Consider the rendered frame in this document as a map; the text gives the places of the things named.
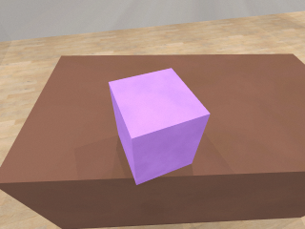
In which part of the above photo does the pedestal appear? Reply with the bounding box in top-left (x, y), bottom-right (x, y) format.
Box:
top-left (0, 53), bottom-right (305, 229)

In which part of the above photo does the carton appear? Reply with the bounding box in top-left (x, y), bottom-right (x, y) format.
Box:
top-left (109, 68), bottom-right (210, 185)

